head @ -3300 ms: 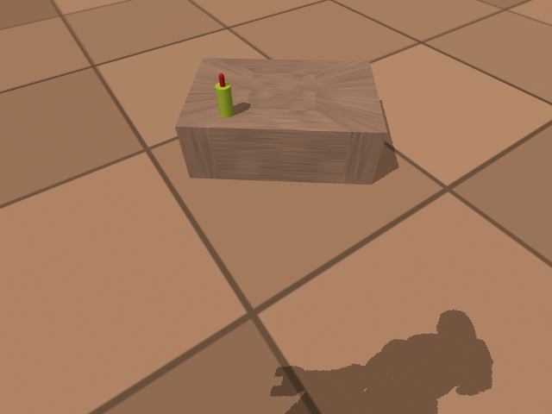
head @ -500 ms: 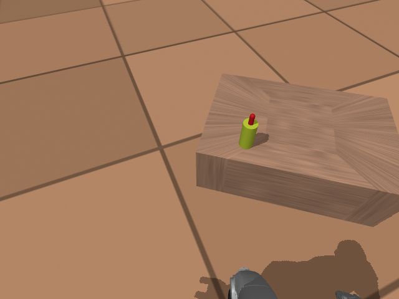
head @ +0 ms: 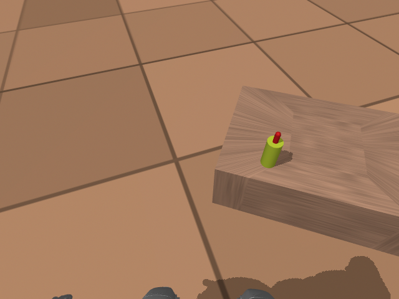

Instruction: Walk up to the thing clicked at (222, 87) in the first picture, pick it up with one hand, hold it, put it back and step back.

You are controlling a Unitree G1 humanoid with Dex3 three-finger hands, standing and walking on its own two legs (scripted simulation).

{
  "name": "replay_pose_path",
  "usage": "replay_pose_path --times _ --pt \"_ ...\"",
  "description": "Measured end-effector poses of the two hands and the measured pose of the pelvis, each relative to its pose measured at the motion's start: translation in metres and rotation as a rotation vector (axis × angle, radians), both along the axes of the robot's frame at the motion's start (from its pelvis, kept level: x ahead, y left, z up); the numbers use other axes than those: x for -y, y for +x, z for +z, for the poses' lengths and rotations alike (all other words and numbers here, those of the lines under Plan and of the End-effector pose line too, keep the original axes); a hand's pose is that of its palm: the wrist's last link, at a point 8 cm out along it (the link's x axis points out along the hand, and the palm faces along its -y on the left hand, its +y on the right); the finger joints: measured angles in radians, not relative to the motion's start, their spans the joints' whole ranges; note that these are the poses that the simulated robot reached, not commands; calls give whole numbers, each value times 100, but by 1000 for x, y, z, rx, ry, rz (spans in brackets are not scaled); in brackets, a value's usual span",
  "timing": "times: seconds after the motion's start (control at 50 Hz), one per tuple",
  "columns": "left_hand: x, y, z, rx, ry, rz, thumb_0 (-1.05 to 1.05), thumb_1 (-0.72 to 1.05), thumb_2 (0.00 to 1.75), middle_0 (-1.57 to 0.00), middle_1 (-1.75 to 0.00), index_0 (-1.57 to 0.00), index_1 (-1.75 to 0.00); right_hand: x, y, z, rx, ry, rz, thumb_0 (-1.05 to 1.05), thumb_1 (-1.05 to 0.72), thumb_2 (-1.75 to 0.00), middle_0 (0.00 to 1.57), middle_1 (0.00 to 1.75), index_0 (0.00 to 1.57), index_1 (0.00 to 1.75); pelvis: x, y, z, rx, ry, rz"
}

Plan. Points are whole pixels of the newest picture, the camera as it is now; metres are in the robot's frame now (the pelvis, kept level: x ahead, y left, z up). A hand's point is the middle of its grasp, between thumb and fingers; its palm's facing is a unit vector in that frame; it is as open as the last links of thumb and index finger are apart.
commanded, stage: walk up
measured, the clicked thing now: (272, 148) +0.71 -0.28 -0.32
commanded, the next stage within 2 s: stand in 1.50 s
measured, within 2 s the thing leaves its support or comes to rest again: neither
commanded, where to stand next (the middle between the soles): +0.09 -0.04 m, yaw -3 degrees
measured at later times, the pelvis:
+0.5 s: pelvis +0.01 -0.01 +0.01, yaw -3 degrees
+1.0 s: pelvis +0.02 +0.00 +0.02, yaw -4 degrees
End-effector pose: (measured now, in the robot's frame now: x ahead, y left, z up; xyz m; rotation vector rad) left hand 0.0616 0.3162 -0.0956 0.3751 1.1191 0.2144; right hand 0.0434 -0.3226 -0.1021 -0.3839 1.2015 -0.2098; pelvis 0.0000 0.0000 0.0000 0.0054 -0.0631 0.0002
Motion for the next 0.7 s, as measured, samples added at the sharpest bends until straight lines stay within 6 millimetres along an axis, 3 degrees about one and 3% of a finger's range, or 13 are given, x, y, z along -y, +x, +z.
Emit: replay_pose_path --times 0.12,0.22,0.34,0.44,0.7 --pt "-3 14 -29 -65 -78 18 1 91 90 -20 -30 -20 -30 -22 11 21 32 -41 0 0 -91 -90 21 30 21 30 -10 7 3 -9 -8 -9" --pt "1 15 -35 -112 -97 7 1 91 90 -20 -30 -20 -30 -20 29 29 74 -61 12 0 -90 -90 21 30 21 30 -10 7 5 -30 -17 -34" --pt "9 9 -27 -136 -56 -3 1 91 90 -20 -30 -20 -30 -2 42 17 103 -51 -7 0 -90 -90 21 30 21 30 -2 4 2 -22 -46 -45" --pt "12 6 -14 -134 -35 -4 1 91 90 -20 -30 -20 -30 -4 44 7 109 3 -28 0 -90 -90 21 30 21 30 3 7 6 -17 -6 -53" --pt "28 44 2 -57 -45 -28 1 91 90 -20 -30 -20 -30 -9 27 1 37 63 -53 0 -90 -90 21 30 21 30 11 12 16 -11 1 -55"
